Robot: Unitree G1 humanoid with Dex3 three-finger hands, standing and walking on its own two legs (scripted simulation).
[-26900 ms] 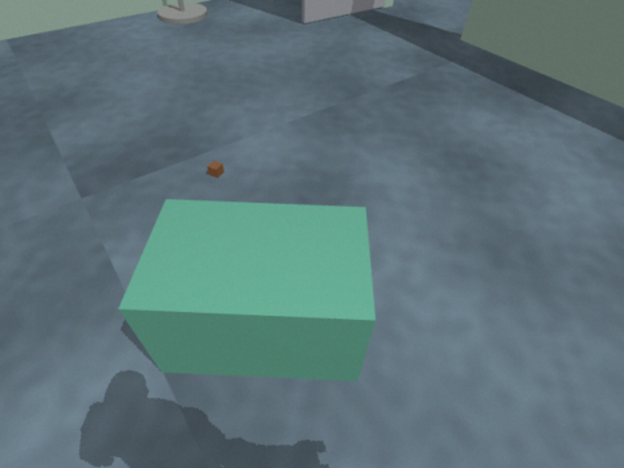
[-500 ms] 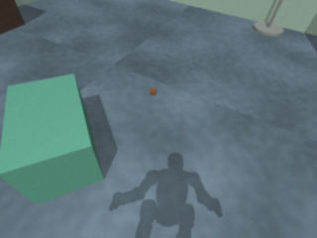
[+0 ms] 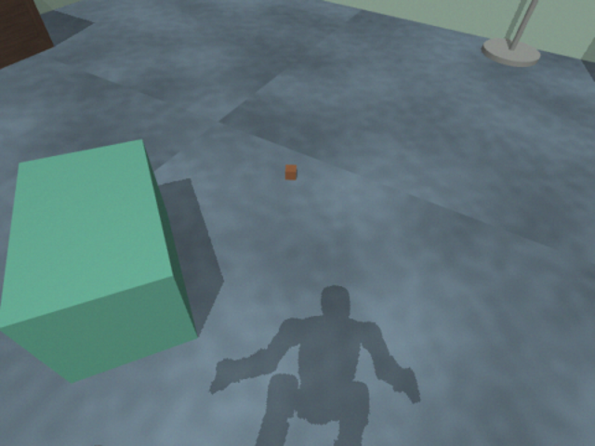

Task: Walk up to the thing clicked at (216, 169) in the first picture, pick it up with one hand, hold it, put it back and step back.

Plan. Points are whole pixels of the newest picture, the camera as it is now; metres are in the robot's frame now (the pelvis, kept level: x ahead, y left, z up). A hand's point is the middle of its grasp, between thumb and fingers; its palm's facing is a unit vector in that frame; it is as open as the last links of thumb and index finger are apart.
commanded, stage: walk up
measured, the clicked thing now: (290, 172) +1.47 +0.10 -0.74
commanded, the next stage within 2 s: stand in 0.06 s
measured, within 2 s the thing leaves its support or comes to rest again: neither
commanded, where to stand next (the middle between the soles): +0.07 -0.01 m, yaw -5 degrees
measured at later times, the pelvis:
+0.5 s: pelvis -0.01 +0.00 +0.01, yaw -3 degrees
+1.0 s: pelvis -0.01 -0.01 +0.01, yaw -4 degrees
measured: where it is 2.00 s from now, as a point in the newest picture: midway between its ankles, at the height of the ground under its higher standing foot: outside the picture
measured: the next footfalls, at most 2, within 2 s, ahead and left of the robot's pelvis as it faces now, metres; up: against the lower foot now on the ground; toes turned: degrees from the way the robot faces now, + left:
none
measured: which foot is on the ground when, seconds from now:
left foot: down 0.00-1.00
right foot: down 0.00-1.00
